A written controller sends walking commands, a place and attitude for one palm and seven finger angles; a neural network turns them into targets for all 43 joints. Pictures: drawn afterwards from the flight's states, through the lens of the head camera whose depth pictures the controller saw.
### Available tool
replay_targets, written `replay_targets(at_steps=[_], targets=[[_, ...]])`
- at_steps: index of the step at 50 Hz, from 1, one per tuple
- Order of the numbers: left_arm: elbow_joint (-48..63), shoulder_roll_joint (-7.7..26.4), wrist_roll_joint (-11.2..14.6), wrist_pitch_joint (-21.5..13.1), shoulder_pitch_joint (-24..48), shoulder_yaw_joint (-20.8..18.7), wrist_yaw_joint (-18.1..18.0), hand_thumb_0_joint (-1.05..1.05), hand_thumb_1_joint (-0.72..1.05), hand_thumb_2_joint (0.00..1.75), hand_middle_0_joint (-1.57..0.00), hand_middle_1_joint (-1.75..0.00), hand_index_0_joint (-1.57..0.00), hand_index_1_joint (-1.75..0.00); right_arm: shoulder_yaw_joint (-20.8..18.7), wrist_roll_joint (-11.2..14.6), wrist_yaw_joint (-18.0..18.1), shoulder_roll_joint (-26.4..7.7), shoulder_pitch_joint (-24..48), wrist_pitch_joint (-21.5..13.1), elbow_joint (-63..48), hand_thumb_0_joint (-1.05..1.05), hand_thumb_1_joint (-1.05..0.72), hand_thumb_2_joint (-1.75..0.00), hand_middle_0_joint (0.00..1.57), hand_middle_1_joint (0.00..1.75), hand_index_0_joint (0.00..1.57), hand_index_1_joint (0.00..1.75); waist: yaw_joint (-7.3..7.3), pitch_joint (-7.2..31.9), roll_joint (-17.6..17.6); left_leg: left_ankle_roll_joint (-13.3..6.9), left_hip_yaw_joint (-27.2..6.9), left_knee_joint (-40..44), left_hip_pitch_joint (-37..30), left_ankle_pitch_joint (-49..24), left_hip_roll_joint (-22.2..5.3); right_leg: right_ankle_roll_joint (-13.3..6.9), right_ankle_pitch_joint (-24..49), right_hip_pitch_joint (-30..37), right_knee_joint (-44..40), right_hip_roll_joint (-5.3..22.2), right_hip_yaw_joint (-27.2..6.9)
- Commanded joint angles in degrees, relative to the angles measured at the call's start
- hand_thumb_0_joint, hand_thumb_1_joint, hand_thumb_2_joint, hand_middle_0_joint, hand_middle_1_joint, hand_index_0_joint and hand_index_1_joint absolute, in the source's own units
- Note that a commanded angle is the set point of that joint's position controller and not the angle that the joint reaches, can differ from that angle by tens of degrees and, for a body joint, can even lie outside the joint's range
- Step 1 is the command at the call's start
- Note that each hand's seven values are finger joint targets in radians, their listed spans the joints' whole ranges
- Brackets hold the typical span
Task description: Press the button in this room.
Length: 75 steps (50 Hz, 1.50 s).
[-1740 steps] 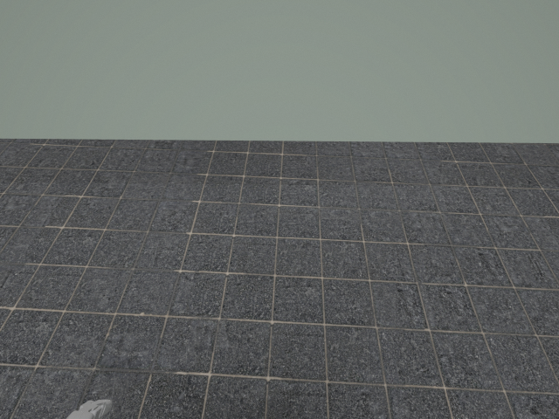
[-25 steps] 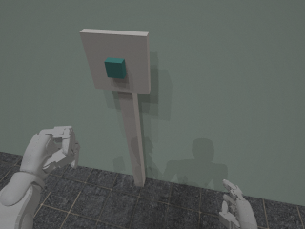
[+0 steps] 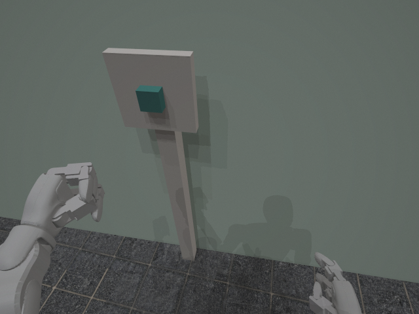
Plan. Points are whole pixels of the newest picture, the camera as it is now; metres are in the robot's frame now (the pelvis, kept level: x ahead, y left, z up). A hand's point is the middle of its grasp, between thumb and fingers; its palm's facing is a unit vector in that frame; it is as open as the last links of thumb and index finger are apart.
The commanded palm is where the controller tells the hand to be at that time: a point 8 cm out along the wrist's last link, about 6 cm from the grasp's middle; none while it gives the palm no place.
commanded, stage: raise the hand and make a fist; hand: left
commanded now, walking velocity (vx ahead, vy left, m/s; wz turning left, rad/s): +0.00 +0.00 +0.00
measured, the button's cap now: (151, 98) +0.54 +0.21 +0.17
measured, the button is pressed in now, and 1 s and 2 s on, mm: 0 0 0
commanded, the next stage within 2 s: aim a knuckle at the button in 0.04 s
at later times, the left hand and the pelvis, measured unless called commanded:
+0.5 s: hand (109, 175) +0.29 +0.21 +0.16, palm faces -0.02 -1.00 -0.06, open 3.1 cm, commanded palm +0.26 +0.26 +0.16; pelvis -0.01 +0.00 +0.00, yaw +0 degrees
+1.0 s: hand (137, 146) +0.38 +0.20 +0.15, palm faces -0.04 -1.00 -0.02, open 3.1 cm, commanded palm +0.37 +0.25 +0.15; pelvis +0.00 +0.01 +0.00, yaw -1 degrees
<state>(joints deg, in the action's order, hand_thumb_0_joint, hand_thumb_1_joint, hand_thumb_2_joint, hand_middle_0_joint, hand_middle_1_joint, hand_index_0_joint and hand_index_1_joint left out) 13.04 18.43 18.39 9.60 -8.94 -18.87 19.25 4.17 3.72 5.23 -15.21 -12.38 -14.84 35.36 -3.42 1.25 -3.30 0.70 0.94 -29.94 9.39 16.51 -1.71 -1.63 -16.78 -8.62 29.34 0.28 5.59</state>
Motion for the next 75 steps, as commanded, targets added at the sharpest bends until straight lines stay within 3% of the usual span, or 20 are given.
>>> replay_targets(at_steps=[1,7,10,14,16,19,26,29,37,40,41,43,47,56,58,62,65,67,71,75], targets=[[11.35,11.50,1.10,-4.23,13.03,-5.07,-0.22,0.00,0.90,0.90,-1.30,-1.50,-1.30,-1.50,-2.29,0.13,0.67,-5.64,8.98,-4.43,-9.83,0.00,-0.90,-0.90,0.20,0.30,0.20,0.30,0.28,5.55,1.09,-2.59,-1.45,3.93,-2.22,-9.96,2.04,1.54,11.34,-1.64,-5.85,0.05,-2.51],[10.31,11.82,1.49,-3.54,12.94,-5.71,0.19,0.00,0.90,0.90,-1.30,-1.50,-1.30,-1.50,-2.11,0.18,0.83,-5.55,9.48,-4.61,-9.95,0.00,-0.90,-0.90,0.20,0.30,0.20,0.30,0.09,4.83,2.27,-2.69,-1.68,4.25,-1.67,-8.35,2.14,1.65,8.64,-2.11,-6.25,0.11,-2.69],[6.80,12.03,1.35,-3.96,20.09,-4.77,-0.18,0.00,0.90,0.90,-1.30,-1.50,-1.30,-1.50,-2.05,0.25,1.29,-5.75,9.32,-4.52,-8.66,0.00,-0.90,-0.90,0.20,0.30,0.20,0.30,1.13,3.03,3.10,-2.75,-1.77,3.85,-1.11,-6.54,2.19,1.79,5.81,-3.87,-7.06,-0.06,-3.37],[2.79,11.06,0.31,-4.98,27.74,-2.15,-0.18,0.00,0.90,0.90,-1.30,-1.50,-1.30,-1.50,-1.97,0.41,1.97,-5.63,9.27,-4.57,-8.23,0.00,-0.90,-0.90,0.20,0.30,0.20,0.30,2.02,4.17,-0.01,-2.71,-1.80,4.05,-1.85,-4.40,2.45,1.67,3.25,-5.01,-7.03,0.26,-3.64],[-0.46,11.59,-0.18,-5.34,30.13,-1.84,-0.19,0.00,0.90,0.90,-1.30,-1.50,-1.30,-1.50,-1.98,0.43,2.17,-5.81,9.15,-4.51,-7.88,0.00,-0.90,-0.90,0.20,0.30,0.20,0.30,2.14,4.15,2.01,-2.82,-1.95,3.93,-1.17,-3.89,2.38,1.65,2.37,-5.01,-7.15,0.30,-4.03],[-4.31,12.78,-0.77,-5.93,33.34,-2.58,0.02,0.00,0.90,0.90,-1.30,-1.50,-1.30,-1.50,-1.99,0.28,2.30,-5.81,9.00,-4.14,-7.83,0.00,-0.90,-0.90,0.20,0.30,0.20,0.30,1.78,6.78,0.45,-2.71,-1.95,3.79,-1.56,-5.40,2.56,1.31,5.07,-3.69,-6.07,0.57,-3.95],[-11.03,14.29,-1.20,-6.83,35.80,-4.67,-0.32,0.00,0.90,0.90,-1.30,-1.50,-1.30,-1.50,-2.35,0.04,1.63,-6.07,8.08,-2.96,-8.30,0.00,-0.90,-0.90,0.20,0.30,0.20,0.30,0.88,10.46,2.45,-2.63,-1.45,3.49,-0.79,-10.53,2.35,0.93,12.63,-0.79,-4.01,0.62,-3.63],[-14.14,15.31,-1.58,-7.10,38.66,-5.25,-0.73,0.00,0.90,0.90,-1.30,-1.50,-1.30,-1.50,-2.63,0.19,1.54,-6.42,7.20,-2.13,-8.10,0.00,-0.90,-0.90,0.20,0.30,0.20,0.30,1.32,9.90,3.07,-2.50,-1.27,3.58,-0.18,-9.99,2.27,0.93,12.39,-1.70,-3.98,0.52,-3.48],[-18.07,11.75,-3.19,-9.11,50.43,0.57,-1.84,0.00,0.90,0.90,-1.30,-1.50,-1.30,-1.50,-2.93,0.30,1.85,-6.64,5.40,-1.10,-7.24,0.00,-0.90,-0.90,0.20,0.30,0.20,0.30,3.56,10.66,0.51,-2.58,-1.52,3.77,-2.14,-9.59,2.00,0.51,11.40,-4.31,-3.86,0.26,-3.39],[-22.29,13.88,-3.66,-9.44,51.78,-1.26,-2.74,0.00,0.90,0.90,-1.30,-1.50,-1.30,-1.50,-3.19,-0.01,1.81,-7.12,4.05,-0.37,-6.35,0.00,-0.90,-0.90,0.20,0.30,0.20,0.30,3.41,11.90,3.59,-2.67,-1.55,3.40,-1.69,-11.16,1.92,0.49,13.19,-3.53,-3.68,0.10,-3.45],[-23.44,15.60,-3.87,-9.54,51.77,-2.99,-3.05,0.00,0.90,0.90,-1.30,-1.50,-1.30,-1.50,-3.36,-0.08,1.77,-7.26,3.51,0.03,-6.23,0.00,-0.90,-0.90,0.20,0.30,0.20,0.30,3.18,13.68,3.61,-2.60,-1.39,3.36,-1.57,-12.17,1.92,0.50,14.52,-2.29,-3.30,0.28,-3.53],[-24.86,14.20,-4.36,-9.82,55.14,-1.16,-3.18,0.00,0.90,0.90,-1.30,-1.50,-1.30,-1.50,-3.19,0.02,1.58,-7.00,3.22,0.67,-6.08,0.00,-0.90,-0.90,0.20,0.30,0.20,0.30,3.88,13.19,0.78,-2.39,-1.27,3.34,-1.82,-12.60,1.95,0.27,15.02,-3.10,-3.14,0.33,-3.45],[-29.92,14.01,-4.70,-10.65,58.29,-0.60,-3.40,0.00,0.90,0.90,-1.30,-1.50,-1.30,-1.50,-3.42,0.02,1.36,-7.36,1.60,1.85,-5.82,0.00,-0.90,-0.90,0.20,0.30,0.20,0.30,4.48,13.22,3.28,-2.47,-1.33,3.07,-0.89,-13.47,1.71,0.30,16.26,-3.48,-2.81,0.14,-3.35],[-40.99,16.14,-6.57,-14.55,70.28,-0.27,-3.95,0.00,0.90,0.90,-1.30,-1.50,-1.30,-1.50,-4.08,-0.47,0.70,-8.22,-3.13,4.29,-4.12,0.00,-0.90,-0.90,0.20,0.30,0.20,0.30,6.54,16.22,2.22,-2.62,-1.35,1.25,-0.01,-14.58,1.68,0.18,17.64,-5.17,-1.52,-0.15,-3.77],[-43.00,18.18,-6.77,-15.76,70.40,-2.22,-3.89,0.00,0.90,0.90,-1.30,-1.50,-1.30,-1.50,-4.42,-0.67,0.42,-8.42,-4.43,4.70,-3.82,0.00,-0.90,-0.90,0.20,0.30,0.20,0.30,6.02,18.76,1.81,-2.55,-1.19,0.73,-0.10,-16.70,1.70,0.07,20.27,-3.73,-0.78,-0.12,-3.89],[-46.69,18.04,-7.43,-17.66,74.17,-1.37,-3.47,0.00,0.90,0.90,-1.30,-1.50,-1.30,-1.50,-4.71,-0.71,-0.09,-8.65,-6.22,5.73,-3.56,0.00,-0.90,-0.90,0.20,0.30,0.20,0.30,6.76,19.01,0.88,-2.60,-1.07,-0.12,0.47,-18.62,1.67,0.02,22.26,-4.50,0.11,-0.37,-3.88],[-53.78,20.49,-7.61,-18.48,76.60,-2.98,-3.31,0.00,0.90,0.90,-1.30,-1.50,-1.30,-1.50,-4.88,-0.81,-0.18,-9.42,-8.22,6.69,-2.37,0.00,-0.90,-0.90,0.20,0.30,0.20,0.30,7.82,16.61,4.55,-2.84,-0.74,-0.67,4.05,-15.66,1.66,0.35,20.67,-5.86,0.00,-0.53,-4.00],[-54.75,19.61,-8.38,-19.80,81.03,-1.34,-3.06,0.00,0.90,0.90,-1.30,-1.50,-1.30,-1.50,-5.06,-0.89,-0.40,-9.34,-9.16,7.00,-2.14,0.00,-0.90,-0.90,0.20,0.30,0.20,0.30,8.63,18.22,0.95,-2.81,-0.67,-1.11,3.29,-15.84,1.81,0.29,20.49,-7.22,0.45,-0.50,-4.24],[-55.13,23.27,-8.26,-22.14,76.39,-5.18,-2.47,0.00,0.90,0.90,-1.30,-1.50,-1.30,-1.50,-5.53,-1.20,-0.97,-9.68,-10.65,7.84,-3.02,0.00,-0.90,-0.90,0.20,0.30,0.20,0.30,6.92,23.25,1.57,-2.76,-0.63,-1.93,2.85,-19.62,1.53,0.11,24.27,-4.30,1.89,-0.80,-4.39],[-53.54,22.36,-7.43,-21.76,71.63,-5.47,-1.43,0.00,0.90,0.90,-1.30,-1.50,-1.30,-1.50,-5.91,-1.15,-1.60,-9.70,-10.57,8.75,-4.31,0.00,-0.90,-0.90,0.20,0.30,0.20,0.30,6.09,23.13,1.82,-2.94,-0.16,-2.19,3.14,-22.14,1.32,0.17,27.04,-3.49,2.29,-1.07,-4.27]])
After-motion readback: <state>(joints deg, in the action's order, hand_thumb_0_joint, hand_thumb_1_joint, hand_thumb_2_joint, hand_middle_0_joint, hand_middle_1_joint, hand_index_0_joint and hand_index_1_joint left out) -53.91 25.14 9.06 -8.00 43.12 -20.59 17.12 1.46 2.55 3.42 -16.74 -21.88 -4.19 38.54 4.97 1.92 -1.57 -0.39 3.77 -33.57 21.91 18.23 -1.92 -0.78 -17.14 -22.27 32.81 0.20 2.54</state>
